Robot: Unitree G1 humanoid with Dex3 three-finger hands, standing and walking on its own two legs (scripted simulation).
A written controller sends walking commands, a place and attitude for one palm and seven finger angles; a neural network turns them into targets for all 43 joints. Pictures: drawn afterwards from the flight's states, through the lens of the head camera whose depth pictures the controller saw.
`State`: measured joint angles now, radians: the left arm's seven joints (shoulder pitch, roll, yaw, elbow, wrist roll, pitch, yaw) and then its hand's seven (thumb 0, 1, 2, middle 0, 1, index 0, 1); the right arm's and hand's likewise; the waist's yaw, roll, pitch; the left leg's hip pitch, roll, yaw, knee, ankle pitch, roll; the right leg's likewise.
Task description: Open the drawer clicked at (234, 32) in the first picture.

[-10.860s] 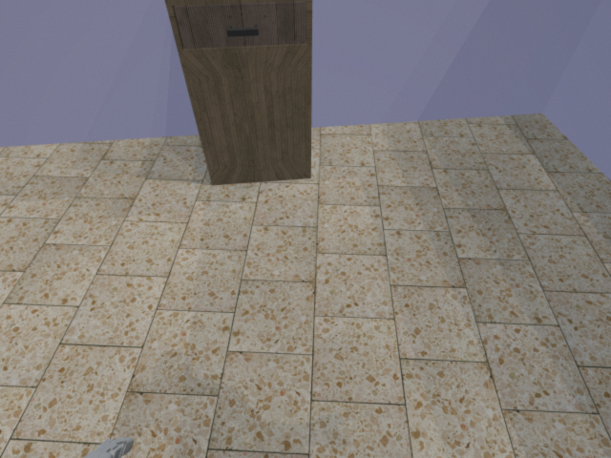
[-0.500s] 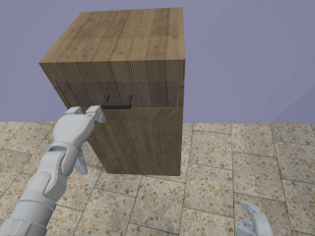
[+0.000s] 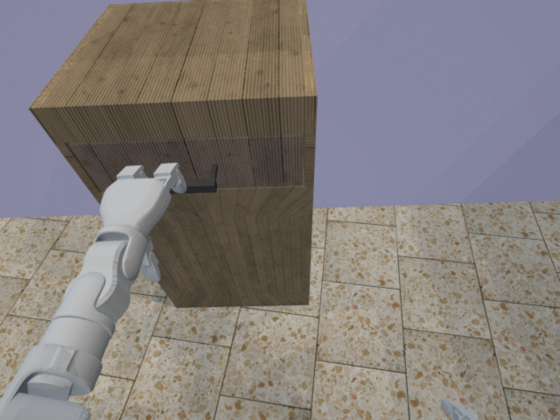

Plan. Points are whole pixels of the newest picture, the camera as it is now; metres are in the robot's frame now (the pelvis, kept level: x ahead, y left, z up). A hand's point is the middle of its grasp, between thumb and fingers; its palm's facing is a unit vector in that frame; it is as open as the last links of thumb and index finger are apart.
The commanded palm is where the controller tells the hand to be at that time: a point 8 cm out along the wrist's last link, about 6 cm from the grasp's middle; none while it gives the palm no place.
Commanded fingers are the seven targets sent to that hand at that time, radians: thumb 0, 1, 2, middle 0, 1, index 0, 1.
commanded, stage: move the hooked fingers above the handle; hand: left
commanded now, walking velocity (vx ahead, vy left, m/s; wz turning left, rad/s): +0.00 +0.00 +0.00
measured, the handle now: (190, 178) +0.55 +0.23 -0.02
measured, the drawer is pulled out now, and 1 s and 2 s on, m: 0.00 0.00 0.00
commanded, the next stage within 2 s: none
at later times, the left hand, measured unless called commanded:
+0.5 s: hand (172, 196) +0.45 +0.22 +0.05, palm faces -0.07 -0.02 -1.00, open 13.9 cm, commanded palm +0.44 +0.23 +0.11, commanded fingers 0.00 -0.50 0.30 -0.30 -1.20 -0.30 -1.20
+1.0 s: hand (180, 178) +0.50 +0.22 +0.03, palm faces -0.05 -0.05 -1.00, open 13.8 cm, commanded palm +0.48 +0.22 +0.10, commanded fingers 0.00 -0.50 0.30 -0.30 -1.20 -0.30 -1.20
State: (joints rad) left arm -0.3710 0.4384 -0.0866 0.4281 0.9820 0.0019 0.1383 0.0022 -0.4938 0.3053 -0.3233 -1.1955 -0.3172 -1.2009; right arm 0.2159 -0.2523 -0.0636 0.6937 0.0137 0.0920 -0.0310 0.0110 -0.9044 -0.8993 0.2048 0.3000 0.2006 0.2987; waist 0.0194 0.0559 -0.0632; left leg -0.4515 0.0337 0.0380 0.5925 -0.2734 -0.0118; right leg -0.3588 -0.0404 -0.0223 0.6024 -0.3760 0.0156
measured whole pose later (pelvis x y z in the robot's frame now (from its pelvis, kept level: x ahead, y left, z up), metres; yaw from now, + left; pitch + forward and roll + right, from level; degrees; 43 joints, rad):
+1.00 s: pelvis +0.00 +0.01 -0.02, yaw -3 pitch +19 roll -1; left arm -0.84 0.52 0.03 1.05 1.08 -0.04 0.24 0.00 -0.49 0.31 -0.33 -1.21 -0.33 -1.21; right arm 0.41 -0.25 -0.08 0.75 -0.02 0.10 0.00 0.01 -0.90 -0.90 0.21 0.30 0.20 0.30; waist -0.13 0.05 -0.15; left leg -0.74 0.07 0.06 0.75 -0.33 0.00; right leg -0.64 -0.01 0.01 0.70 -0.39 0.03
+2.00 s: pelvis +0.00 +0.00 -0.01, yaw -2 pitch +17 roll -1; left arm -0.82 0.50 -0.03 1.00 1.06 -0.10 0.20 0.00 -0.49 0.31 -0.32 -1.20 -0.32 -1.20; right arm 0.37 -0.25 -0.08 0.75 0.00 0.09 -0.03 0.01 -0.90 -0.90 0.21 0.30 0.20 0.30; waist -0.11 0.05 -0.13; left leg -0.70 0.07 0.04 0.72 -0.32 -0.01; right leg -0.59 -0.01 -0.01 0.68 -0.39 0.02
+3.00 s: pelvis -0.01 +0.01 -0.02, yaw -2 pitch +18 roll -1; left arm -0.91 0.51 0.00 1.07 1.09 -0.09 0.26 0.00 -0.49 0.31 -0.32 -1.20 -0.32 -1.20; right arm 0.33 -0.27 -0.06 0.71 -0.01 0.07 -0.04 0.01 -0.90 -0.90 0.21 0.30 0.20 0.30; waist -0.15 0.03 -0.12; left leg -0.76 0.07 0.04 0.76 -0.32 0.00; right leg -0.66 -0.01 -0.01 0.73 -0.39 0.02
